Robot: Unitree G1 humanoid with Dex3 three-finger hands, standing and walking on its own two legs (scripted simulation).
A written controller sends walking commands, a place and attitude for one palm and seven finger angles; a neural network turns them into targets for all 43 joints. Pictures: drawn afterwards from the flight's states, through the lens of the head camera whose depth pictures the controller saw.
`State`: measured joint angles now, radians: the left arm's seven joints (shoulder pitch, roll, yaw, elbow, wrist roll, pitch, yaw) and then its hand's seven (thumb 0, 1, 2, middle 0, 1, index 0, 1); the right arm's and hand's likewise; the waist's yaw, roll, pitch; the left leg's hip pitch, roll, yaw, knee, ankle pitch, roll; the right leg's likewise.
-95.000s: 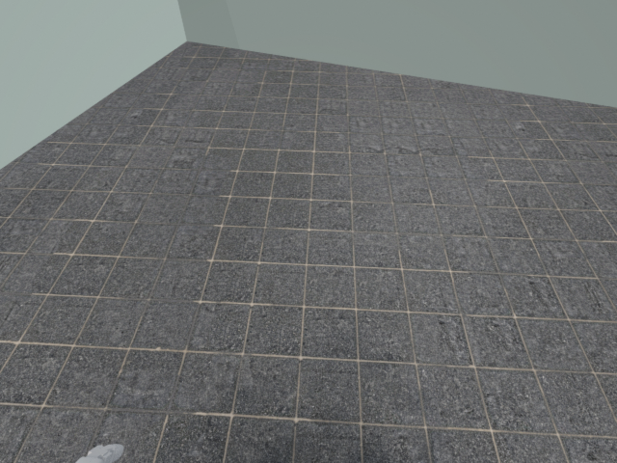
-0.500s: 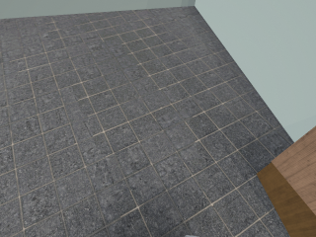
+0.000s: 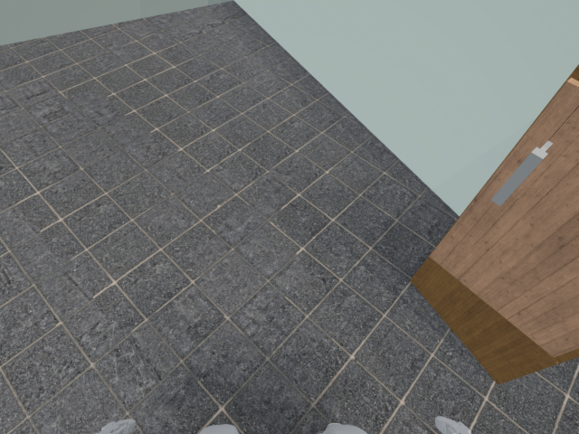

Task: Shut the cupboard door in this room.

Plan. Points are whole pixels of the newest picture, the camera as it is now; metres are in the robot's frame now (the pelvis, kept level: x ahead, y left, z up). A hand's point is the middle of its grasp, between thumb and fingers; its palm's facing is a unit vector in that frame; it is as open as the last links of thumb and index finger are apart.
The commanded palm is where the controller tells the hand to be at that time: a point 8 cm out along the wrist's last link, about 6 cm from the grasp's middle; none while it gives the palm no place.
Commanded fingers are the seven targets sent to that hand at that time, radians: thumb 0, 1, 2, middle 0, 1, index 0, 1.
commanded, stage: turn to face it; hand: left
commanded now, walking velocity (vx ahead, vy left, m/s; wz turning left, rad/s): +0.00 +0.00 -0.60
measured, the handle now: (522, 173) +0.60 -0.41 -0.01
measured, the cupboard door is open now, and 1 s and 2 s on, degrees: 11 11 11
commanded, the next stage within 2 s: take the last steps up to it in 1.18 s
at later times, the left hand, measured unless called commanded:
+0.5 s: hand (195, 402) +0.17 +0.15 -0.15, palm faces -0.28 -0.92 -0.25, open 7.4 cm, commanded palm none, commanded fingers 0.00 0.90 0.90 -0.20 -0.30 -0.20 -0.30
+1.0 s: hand (242, 364) +0.23 +0.09 -0.15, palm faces -0.52 -0.81 -0.28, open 7.4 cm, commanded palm none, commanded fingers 0.00 0.90 0.90 -0.20 -0.30 -0.20 -0.30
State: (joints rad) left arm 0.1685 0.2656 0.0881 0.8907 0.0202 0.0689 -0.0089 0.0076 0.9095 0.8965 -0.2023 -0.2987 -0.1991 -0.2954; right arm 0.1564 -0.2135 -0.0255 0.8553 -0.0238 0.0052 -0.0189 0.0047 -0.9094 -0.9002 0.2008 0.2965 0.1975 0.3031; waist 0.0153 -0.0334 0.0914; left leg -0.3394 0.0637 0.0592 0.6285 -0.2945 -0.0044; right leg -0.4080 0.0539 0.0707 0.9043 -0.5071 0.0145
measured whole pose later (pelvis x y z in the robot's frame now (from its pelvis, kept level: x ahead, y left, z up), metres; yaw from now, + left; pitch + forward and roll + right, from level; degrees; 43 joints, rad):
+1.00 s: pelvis +0.03 -0.03 +0.00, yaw -33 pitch +1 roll -1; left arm 0.15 0.21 0.05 0.88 0.02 0.03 0.00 0.01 0.91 0.90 -0.20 -0.30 -0.20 -0.30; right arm 0.21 -0.28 -0.06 0.93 -0.01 0.07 -0.02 0.01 -0.91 -0.90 0.20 0.30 0.20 0.30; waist -0.01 0.07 0.09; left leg -0.44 0.10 0.05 1.05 -0.49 -0.06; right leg -0.29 0.01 -0.05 0.60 -0.34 -0.03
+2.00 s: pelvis +0.14 -0.14 +0.01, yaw -45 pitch -1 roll +0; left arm 0.27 0.18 0.05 1.07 0.02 0.02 -0.01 0.01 0.91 0.90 -0.20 -0.30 -0.20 -0.29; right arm 0.27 -0.15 -0.01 1.00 -0.03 -0.03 -0.02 0.00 -0.92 -0.90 0.20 0.30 0.20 0.30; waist 0.00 -0.03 0.06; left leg -0.28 0.07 0.14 0.53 -0.24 0.02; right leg -0.40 -0.02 -0.04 1.00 -0.44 -0.03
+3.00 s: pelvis +0.13 -0.18 +0.01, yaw -45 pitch -1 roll +2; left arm 0.28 0.15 -0.02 1.04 0.01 0.01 0.02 0.01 0.91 0.90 -0.20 -0.30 -0.20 -0.30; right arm 0.30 -0.21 -0.02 1.00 -0.02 0.01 0.00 0.00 -0.92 -0.90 0.20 0.30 0.20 0.30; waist -0.01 0.06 0.02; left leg -0.22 0.03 0.10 0.49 -0.25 -0.01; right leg -0.27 -0.03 0.03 0.58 -0.29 0.00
